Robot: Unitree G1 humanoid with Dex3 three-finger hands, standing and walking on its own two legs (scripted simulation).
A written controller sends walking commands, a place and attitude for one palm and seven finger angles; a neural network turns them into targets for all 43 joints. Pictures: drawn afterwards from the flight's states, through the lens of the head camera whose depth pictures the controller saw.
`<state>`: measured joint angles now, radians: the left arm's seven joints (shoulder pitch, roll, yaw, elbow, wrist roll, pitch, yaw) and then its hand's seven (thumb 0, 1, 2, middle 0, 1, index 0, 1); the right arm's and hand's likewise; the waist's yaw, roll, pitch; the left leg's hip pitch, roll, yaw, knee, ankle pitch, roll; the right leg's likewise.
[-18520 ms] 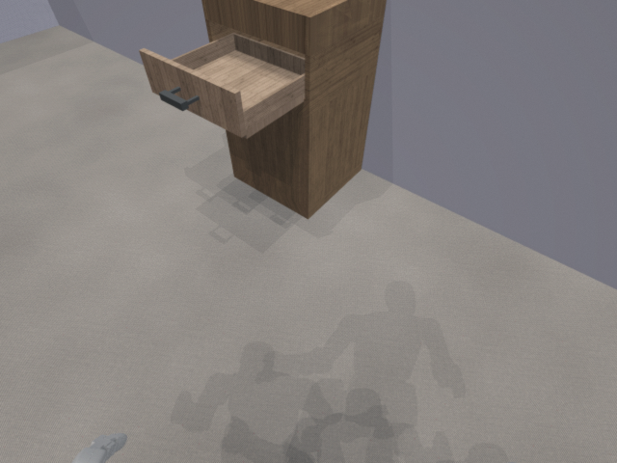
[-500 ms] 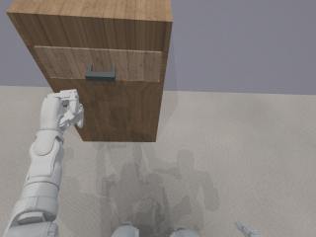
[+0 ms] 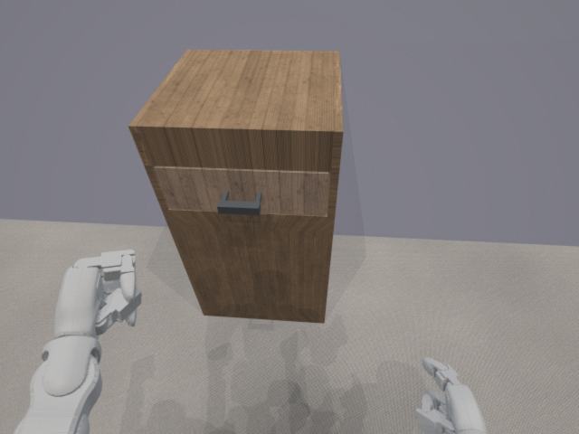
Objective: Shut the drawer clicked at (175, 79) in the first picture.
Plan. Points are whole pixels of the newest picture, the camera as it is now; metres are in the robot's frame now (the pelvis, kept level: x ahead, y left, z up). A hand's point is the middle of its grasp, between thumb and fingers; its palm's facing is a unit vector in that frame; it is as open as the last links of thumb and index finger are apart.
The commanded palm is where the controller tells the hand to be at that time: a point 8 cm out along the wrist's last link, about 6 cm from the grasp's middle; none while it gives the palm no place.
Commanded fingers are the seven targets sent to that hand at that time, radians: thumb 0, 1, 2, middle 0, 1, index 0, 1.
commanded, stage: draw the hand back to the body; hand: left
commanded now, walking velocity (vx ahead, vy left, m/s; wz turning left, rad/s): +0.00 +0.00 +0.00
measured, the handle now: (240, 201) +0.65 +0.18 -0.11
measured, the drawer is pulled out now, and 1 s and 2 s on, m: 0.00 0.00 0.00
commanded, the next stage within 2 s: step back with the hand held close in 0.44 s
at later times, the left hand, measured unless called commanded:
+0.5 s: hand (80, 342) +0.17 +0.23 +0.15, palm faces +0.41 -0.83 -0.37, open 3.3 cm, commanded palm +0.12 +0.26 +0.18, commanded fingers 0.00 0.90 0.90 -1.40 -1.60 -1.40 -1.60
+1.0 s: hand (67, 354) +0.16 +0.23 +0.16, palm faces +0.30 -0.81 -0.51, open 3.3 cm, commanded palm +0.10 +0.27 +0.18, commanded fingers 0.00 0.90 0.90 -1.40 -1.60 -1.40 -1.60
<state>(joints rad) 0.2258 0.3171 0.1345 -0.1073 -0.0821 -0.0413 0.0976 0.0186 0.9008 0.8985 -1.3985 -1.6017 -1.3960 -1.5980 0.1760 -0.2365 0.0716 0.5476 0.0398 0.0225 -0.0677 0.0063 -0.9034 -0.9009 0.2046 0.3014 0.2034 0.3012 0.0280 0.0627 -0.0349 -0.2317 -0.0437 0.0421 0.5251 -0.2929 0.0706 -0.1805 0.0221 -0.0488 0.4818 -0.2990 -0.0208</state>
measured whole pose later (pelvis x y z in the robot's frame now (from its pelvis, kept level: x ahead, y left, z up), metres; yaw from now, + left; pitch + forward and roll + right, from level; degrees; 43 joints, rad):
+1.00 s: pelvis -0.03 -0.01 +0.01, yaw +0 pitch +1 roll -1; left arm 0.66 0.40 0.35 -0.54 -0.07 -0.18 0.11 0.02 0.89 0.90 -1.40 -1.60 -1.40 -1.60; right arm 0.19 -0.25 -0.02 0.57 0.01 0.03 -0.08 0.01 -0.90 -0.90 0.20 0.30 0.20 0.30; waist 0.00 0.04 0.02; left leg -0.28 -0.04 0.04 0.45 -0.20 0.06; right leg -0.24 0.03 -0.06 0.43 -0.22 -0.03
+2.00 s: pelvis -0.16 +0.02 +0.00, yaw +3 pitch +6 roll -7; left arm 0.60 0.46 0.45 -0.67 -0.03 -0.30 0.13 0.02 0.89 0.90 -1.41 -1.60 -1.40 -1.60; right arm 0.20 -0.17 -0.01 0.62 -0.03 -0.11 -0.04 0.01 -0.90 -0.90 0.21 0.30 0.20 0.30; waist 0.01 0.00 -0.04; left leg -0.53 0.04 0.04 0.36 0.05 0.09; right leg -0.21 0.10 0.00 0.85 -0.52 -0.02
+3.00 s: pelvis -0.33 +0.15 -0.02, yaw -6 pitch -3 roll +0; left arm 0.49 0.34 0.40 -0.55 -0.04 -0.14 0.13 0.02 0.90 0.90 -1.41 -1.60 -1.40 -1.60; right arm 0.21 -0.15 0.02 0.63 -0.03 -0.11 -0.05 0.01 -0.90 -0.90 0.20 0.30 0.20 0.30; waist -0.03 -0.09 0.02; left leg -0.35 0.05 0.05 0.68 -0.29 0.00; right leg -0.43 -0.01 -0.06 0.95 -0.48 -0.01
